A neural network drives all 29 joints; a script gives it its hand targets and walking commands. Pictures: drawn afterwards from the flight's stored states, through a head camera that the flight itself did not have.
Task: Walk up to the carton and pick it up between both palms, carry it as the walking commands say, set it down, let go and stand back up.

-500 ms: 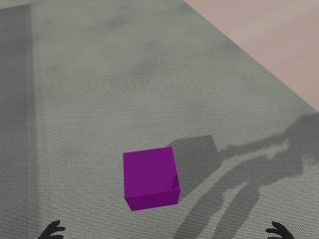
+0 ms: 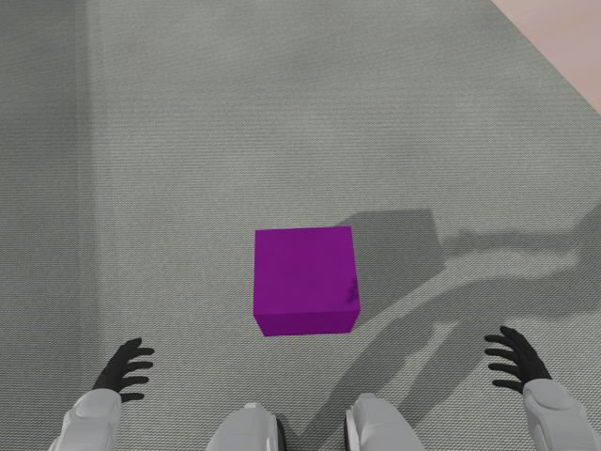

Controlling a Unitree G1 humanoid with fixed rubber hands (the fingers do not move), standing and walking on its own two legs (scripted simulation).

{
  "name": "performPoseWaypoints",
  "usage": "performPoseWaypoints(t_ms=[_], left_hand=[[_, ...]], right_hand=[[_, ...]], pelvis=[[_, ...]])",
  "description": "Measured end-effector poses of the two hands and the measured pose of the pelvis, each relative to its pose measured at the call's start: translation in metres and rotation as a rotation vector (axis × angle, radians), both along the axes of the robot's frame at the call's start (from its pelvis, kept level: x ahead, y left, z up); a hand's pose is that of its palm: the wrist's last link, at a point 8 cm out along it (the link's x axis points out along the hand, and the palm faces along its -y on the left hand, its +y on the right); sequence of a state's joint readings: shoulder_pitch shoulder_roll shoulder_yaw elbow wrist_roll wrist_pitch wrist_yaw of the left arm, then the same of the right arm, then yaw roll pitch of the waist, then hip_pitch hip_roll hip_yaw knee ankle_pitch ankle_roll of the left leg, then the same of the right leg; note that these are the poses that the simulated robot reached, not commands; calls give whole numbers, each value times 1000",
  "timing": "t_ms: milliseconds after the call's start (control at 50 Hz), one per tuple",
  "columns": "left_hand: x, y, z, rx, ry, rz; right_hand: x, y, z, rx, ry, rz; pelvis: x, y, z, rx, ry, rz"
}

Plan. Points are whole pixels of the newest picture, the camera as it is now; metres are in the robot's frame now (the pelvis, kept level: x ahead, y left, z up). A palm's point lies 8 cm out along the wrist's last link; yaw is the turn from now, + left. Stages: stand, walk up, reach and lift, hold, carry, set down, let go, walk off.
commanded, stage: reach and lift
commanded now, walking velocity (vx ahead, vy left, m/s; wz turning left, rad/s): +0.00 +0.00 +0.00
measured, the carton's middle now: (305, 284) +0.51 -0.02 -0.61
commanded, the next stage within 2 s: none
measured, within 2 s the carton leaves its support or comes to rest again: neither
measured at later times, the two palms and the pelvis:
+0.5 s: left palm (144, 309) +0.33 +0.25 -0.13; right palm (471, 307) +0.29 -0.27 -0.14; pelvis -0.04 -0.01 -0.05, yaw +1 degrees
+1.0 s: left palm (177, 242) +0.46 +0.23 -0.17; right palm (429, 237) +0.44 -0.25 -0.17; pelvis -0.05 -0.01 -0.08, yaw +2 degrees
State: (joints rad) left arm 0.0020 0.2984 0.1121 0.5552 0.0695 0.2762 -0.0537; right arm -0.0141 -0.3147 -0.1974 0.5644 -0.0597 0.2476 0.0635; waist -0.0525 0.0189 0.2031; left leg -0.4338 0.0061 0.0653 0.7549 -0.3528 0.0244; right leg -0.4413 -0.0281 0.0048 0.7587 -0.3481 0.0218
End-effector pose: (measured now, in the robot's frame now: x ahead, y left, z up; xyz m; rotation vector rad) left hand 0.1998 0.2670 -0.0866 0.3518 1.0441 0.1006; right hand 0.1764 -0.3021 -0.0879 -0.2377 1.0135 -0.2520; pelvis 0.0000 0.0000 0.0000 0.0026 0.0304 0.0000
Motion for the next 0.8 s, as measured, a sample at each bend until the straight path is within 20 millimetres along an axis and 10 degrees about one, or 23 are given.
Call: performPoseWaypoints(t_ms=[200, 800], left_hand=[[63, -17, -25, -41, -100, -10], [207, -24, -69, -136, -276, 35]], right_hand=[[27, 11, -26, 44, -22, -30], [214, 49, -67, 111, -264, 13]], pelvis=[[-17, -4, -25, -9, 108, 8], [-49, -14, -67, -27, 493, 36]])
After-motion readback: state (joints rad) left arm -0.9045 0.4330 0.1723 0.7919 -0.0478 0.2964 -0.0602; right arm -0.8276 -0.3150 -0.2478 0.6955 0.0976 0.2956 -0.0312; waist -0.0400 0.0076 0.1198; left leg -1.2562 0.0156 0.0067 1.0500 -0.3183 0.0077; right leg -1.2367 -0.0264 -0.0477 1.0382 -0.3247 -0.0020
